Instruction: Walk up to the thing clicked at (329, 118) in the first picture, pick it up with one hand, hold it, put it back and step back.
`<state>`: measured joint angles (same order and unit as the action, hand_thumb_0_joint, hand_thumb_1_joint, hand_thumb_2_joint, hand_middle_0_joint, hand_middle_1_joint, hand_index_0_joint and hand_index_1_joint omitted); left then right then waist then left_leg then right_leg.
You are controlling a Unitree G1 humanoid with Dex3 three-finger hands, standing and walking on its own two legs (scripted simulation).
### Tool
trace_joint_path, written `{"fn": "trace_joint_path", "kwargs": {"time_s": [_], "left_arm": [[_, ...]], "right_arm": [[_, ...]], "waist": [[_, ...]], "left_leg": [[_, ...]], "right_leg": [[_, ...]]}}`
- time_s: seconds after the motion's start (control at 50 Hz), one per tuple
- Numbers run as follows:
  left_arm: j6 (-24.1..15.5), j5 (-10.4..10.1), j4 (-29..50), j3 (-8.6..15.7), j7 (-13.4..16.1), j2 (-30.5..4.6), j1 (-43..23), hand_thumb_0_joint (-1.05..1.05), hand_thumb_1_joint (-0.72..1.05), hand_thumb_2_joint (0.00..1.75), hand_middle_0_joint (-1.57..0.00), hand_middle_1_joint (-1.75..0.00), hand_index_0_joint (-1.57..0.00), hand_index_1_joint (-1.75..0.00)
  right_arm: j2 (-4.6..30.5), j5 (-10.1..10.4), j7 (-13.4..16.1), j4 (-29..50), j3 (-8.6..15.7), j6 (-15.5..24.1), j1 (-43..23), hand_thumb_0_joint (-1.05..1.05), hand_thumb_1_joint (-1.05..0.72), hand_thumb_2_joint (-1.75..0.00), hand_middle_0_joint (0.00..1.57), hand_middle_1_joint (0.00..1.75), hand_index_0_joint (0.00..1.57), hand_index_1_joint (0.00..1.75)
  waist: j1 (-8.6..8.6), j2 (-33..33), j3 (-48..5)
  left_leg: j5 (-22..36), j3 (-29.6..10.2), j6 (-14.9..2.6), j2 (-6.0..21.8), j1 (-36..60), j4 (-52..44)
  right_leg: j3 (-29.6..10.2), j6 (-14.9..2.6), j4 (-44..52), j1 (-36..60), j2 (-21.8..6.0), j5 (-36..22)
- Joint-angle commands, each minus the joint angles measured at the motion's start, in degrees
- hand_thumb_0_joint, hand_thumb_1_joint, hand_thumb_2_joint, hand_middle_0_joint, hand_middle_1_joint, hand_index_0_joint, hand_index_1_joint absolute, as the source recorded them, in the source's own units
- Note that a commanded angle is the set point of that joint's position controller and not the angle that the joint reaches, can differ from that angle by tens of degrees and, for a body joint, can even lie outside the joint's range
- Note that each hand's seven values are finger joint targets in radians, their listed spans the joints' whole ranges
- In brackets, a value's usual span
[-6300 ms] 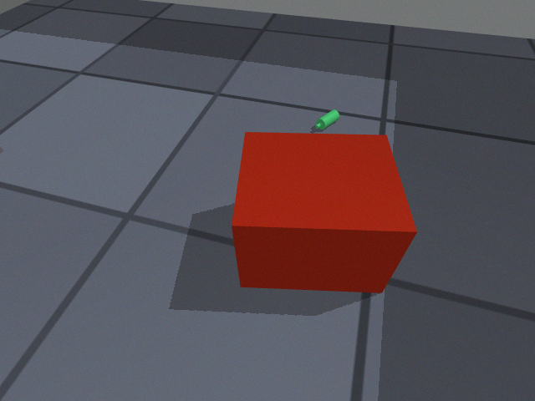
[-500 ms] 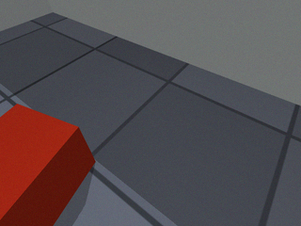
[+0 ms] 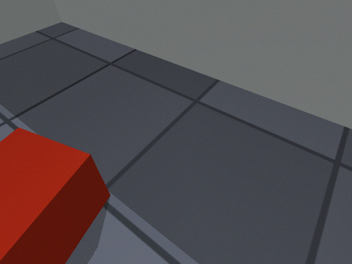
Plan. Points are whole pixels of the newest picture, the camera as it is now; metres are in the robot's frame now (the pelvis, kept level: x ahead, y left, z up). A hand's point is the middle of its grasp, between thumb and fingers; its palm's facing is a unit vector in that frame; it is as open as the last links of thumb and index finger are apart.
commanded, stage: walk up
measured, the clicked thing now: out of the picture +0.97 +1.52 -0.74
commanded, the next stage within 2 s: none
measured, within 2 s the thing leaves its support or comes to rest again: neither
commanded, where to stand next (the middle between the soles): +1.24 +0.00 m, yaw +0 degrees
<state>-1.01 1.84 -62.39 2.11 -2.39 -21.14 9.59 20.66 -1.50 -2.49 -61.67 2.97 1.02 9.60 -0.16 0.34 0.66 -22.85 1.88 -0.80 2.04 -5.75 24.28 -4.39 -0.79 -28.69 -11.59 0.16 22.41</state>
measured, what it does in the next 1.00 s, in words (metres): walks ahead: right foot, then left foot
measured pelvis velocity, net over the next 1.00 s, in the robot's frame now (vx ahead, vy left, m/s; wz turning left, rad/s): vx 0.45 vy -0.03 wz -0.03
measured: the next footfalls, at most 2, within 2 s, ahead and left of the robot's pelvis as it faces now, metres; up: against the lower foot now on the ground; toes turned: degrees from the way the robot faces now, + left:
right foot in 0.16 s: +0.11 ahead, -0.15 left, +0.00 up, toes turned -5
left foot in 0.58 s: +0.41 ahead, +0.08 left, +0.00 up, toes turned +4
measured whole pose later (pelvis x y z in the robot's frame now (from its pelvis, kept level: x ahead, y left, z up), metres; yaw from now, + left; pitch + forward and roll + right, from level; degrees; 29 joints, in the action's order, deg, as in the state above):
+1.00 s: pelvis +0.45 -0.03 -0.01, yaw -2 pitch -4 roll +1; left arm -3.2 0.4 -51.0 3.4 -4.5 -24.8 12.4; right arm 22.8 -0.1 -3.4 -49.2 3.7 4.5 19.7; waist 1.9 1.7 4.4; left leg -19.5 5.8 -1.2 -0.5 1.3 21.7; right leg 0.1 -0.5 -36.8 -28.9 -5.4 4.7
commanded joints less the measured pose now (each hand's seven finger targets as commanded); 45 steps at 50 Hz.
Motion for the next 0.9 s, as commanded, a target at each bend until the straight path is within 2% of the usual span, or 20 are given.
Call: {"fn": "trace_joint_path", "kwargs": {"time_s": [0.0,0.08,0.12,0.14,0.16,0.18,0.2,0.28,0.32,0.36,0.42,0.5,0.54,0.58,0.6,0.62,0.64,0.72,0.8,0.88], "left_arm": [[-1.76,0.52,9.82,3.98,-0.8,-13.09,-10.95,0.0,0.9,0.9,-0.2,-0.3,-0.2,-0.3],[-2.62,-0.37,8.94,4.18,-2.41,-13.06,-4.17,0.0,0.9,0.9,-0.2,-0.3,-0.2,-0.3],[-3.06,-0.48,5.45,5.13,-2.18,-13.44,6.11,0.0,0.9,0.9,-0.2,-0.3,-0.2,-0.3],[-3.54,-0.47,2.15,6.58,-1.18,-16.33,14.89,0.0,0.9,0.9,-0.2,-0.3,-0.2,-0.3],[-3.83,0.31,0.79,8.16,-0.12,-21.2,22.09,0.0,0.9,0.9,-0.2,-0.3,-0.2,-0.3],[-4.08,0.56,3.72,8.34,0.26,-23.94,18.69,0.0,0.9,0.9,-0.2,-0.3,-0.2,-0.3],[-3.93,0.1,7.05,7.94,0.25,-24.91,9.52,0.0,0.9,0.9,-0.2,-0.3,-0.2,-0.3],[-5.4,-1.48,10.0,5.58,0.81,-17.14,2.23,0.0,0.9,0.9,-0.2,-0.3,-0.2,-0.3],[-5.78,-1.81,10.24,5.0,0.91,-15.78,3.58,0.0,0.9,0.9,-0.2,-0.3,-0.2,-0.3],[-6.0,-1.78,11.43,5.08,0.96,-16.3,3.82,0.0,0.9,0.9,-0.2,-0.3,-0.2,-0.3],[-5.96,-1.36,12.4,5.75,0.96,-17.81,4.03,0.0,0.9,0.9,-0.2,-0.3,-0.2,-0.3],[-5.45,-1.3,12.21,5.52,1.01,-17.96,6.67,0.0,0.9,0.9,-0.2,-0.3,-0.2,-0.3],[-5.15,-1.76,12.79,5.24,1.28,-18.13,6.27,0.0,0.9,0.9,-0.2,-0.3,-0.2,-0.3],[-4.62,-1.92,13.73,4.54,1.73,-16.41,6.35,0.0,0.9,0.9,-0.2,-0.3,-0.2,-0.3],[-4.16,-2.33,14.05,3.47,1.85,-13.11,9.95,0.0,0.9,0.9,-0.2,-0.3,-0.2,-0.3],[-3.99,-3.7,14.27,3.6,1.68,-11.12,13.13,0.0,0.9,0.9,-0.2,-0.3,-0.2,-0.3],[-3.79,-3.08,13.57,3.75,2.32,-15.69,11.03,0.0,0.9,0.9,-0.2,-0.3,-0.2,-0.3],[-3.86,-3.58,13.06,2.64,0.98,-14.14,10.37,0.0,0.9,0.9,-0.2,-0.3,-0.2,-0.3],[-3.02,-2.62,13.71,2.71,-0.29,-11.97,9.52,0.0,0.9,0.9,-0.2,-0.3,-0.2,-0.3],[-3.06,-1.5,16.4,2.93,-2.07,-11.52,2.13,0.0,0.9,0.9,-0.2,-0.3,-0.2,-0.3]], "right_arm": [[19.63,-0.96,0.26,5.34,6.24,2.62,2.27,0.0,-0.9,-0.9,0.2,0.3,0.2,0.3],[18.31,-1.28,-0.32,9.01,6.11,2.75,-2.71,0.0,-0.9,-0.9,0.2,0.3,0.2,0.3],[17.29,-0.95,-0.7,10.38,5.96,2.14,-7.94,0.0,-0.9,-0.9,0.2,0.3,0.2,0.3],[14.07,-0.88,-0.69,10.81,4.87,1.87,-7.31,0.0,-0.9,-0.9,0.2,0.3,0.2,0.3],[9.64,-0.62,-0.76,12.61,3.31,1.82,-7.4,0.0,-0.9,-0.9,0.2,0.3,0.2,0.3],[9.81,0.21,-0.61,13.97,3.07,1.43,-6.96,0.0,-0.9,-0.9,0.2,0.3,0.2,0.3],[14.26,0.11,-0.4,13.37,4.07,1.3,-5.18,0.0,-0.9,-0.9,0.2,0.3,0.2,0.3],[14.4,1.52,-1.0,8.67,3.86,2.08,2.67,0.0,-0.9,-0.9,0.2,0.3,0.2,0.3],[13.72,1.2,-1.56,8.89,3.84,1.78,3.86,0.0,-0.9,-0.9,0.2,0.3,0.2,0.3],[13.83,0.76,-2.08,10.59,4.04,1.37,1.73,0.0,-0.9,-0.9,0.2,0.3,0.2,0.3],[13.5,0.29,-2.8,13.22,3.81,1.33,-2.52,0.0,-0.9,-0.9,0.2,0.3,0.2,0.3],[12.22,-0.06,-3.1,15.67,3.62,1.93,-6.73,0.0,-0.9,-0.9,0.2,0.3,0.2,0.3],[12.7,-0.34,-2.65,14.84,4.47,2.1,-3.09,0.0,-0.9,-0.9,0.2,0.3,0.2,0.3],[15.43,-1.58,-1.78,11.04,6.09,2.47,12.07,0.0,-0.9,-0.9,0.2,0.3,0.2,0.3],[18.95,-2.21,-1.01,10.27,7.66,2.69,19.91,0.0,-0.9,-0.9,0.2,0.3,0.2,0.3],[22.67,-1.22,-0.52,11.71,8.8,3.13,20.19,0.0,-0.9,-0.9,0.2,0.3,0.2,0.3],[21.46,0.72,-0.4,12.75,8.8,3.1,17.04,0.0,-0.9,-0.9,0.2,0.3,0.2,0.3],[15.15,1.75,0.96,15.84,5.24,3.52,6.76,0.0,-0.9,-0.9,0.2,0.3,0.2,0.3],[14.52,1.34,0.71,16.86,4.55,5.12,7.4,0.0,-0.9,-0.9,0.2,0.3,0.2,0.3],[15.98,1.49,-0.09,17.87,4.86,5.74,5.31,0.0,-0.9,-0.9,0.2,0.3,0.2,0.3]], "waist": [[4.16,-9.46,9.46],[0.3,-10.33,4.9],[-5.52,-10.48,3.18],[-9.0,-0.53,-1.74],[-12.21,15.05,-2.06],[-10.46,13.96,0.28],[-6.73,6.81,5.67],[-0.22,4.01,7.51],[-0.21,5.27,7.05],[-0.64,4.71,8.16],[-1.54,5.61,9.11],[-2.87,4.59,5.27],[-0.74,2.3,3.0],[6.26,-4.54,-5.53],[9.06,-12.14,-11.16],[7.66,-22.49,-13.94],[6.83,-14.87,-14.94],[1.08,-5.62,-1.1],[0.14,-6.43,4.56],[0.97,-8.36,9.76]], "left_leg": [[-16.14,-23.27,-12.91,21.64,4.8,-18.17],[-11.68,-12.21,-10.32,14.91,1.28,-14.3],[-10.76,-2.47,-7.25,9.05,-10.39,-3.27],[-10.14,1.28,-5.23,4.76,-18.01,11.95],[-14.95,5.4,-2.99,-2.2,-32.84,31.72],[-12.16,-5.04,-1.44,-6.37,-37.0,40.01],[-6.4,-9.82,-1.37,-1.64,-34.72,40.21],[7.18,-11.94,-1.23,1.45,-28.98,35.8],[10.6,-10.16,-0.22,0.9,-26.31,32.05],[11.64,-8.64,1.42,0.91,-26.64,27.14],[13.92,-6.14,1.75,1.89,-25.92,18.29],[18.33,-0.35,-0.49,2.17,-19.59,8.19],[17.87,0.93,-2.51,1.11,-12.13,6.81],[16.01,1.47,-5.96,-1.5,6.03,4.55],[5.91,-8.38,-9.05,4.5,18.65,2.67],[6.1,-37.11,-14.79,18.26,27.67,-3.81],[4.55,-42.28,-17.51,20.54,27.06,-7.05],[21.44,-13.85,-9.4,13.61,2.97,-9.06],[27.5,-6.19,-10.83,11.75,-2.08,-10.81],[15.67,-2.78,-11.5,10.75,-7.48,-15.15]], "right_leg": [[2.3,0.29,-15.18,-26.94,-2.96,3.62],[3.5,0.12,-5.82,-13.04,-4.42,1.75],[8.26,-0.23,2.62,6.78,-1.98,-7.4],[6.22,-0.34,3.31,20.5,-0.58,-6.99],[-8.83,-2.61,10.31,27.74,-8.52,8.25],[-33.61,-6.06,24.04,19.25,-21.01,27.78],[-37.54,-9.54,26.85,10.37,-25.18,33.19],[-10.66,-4.85,21.43,8.6,-13.13,1.61],[-4.41,-5.24,20.68,6.82,-11.92,-8.52],[-2.14,-7.8,21.81,5.53,-12.52,-8.79],[1.22,-7.56,21.65,5.53,-11.84,-9.64],[4.41,-7.49,16.35,10.7,-12.62,-26.44],[4.57,-7.78,9.52,9.94,-13.75,-35.22],[7.83,-5.49,-12.93,5.66,-9.51,-39.52],[9.8,-3.23,-29.59,-6.25,-4.8,-28.2],[6.37,-0.76,-41.45,-21.68,7.11,2.96],[-0.96,-2.86,-44.79,-23.86,3.41,7.35],[-2.97,-2.01,-38.22,-17.49,-2.65,-4.44],[0.14,0.53,-29.92,-18.23,-3.83,-8.7],[4.88,1.11,-13.51,-16.79,-6.37,-14.1]]}}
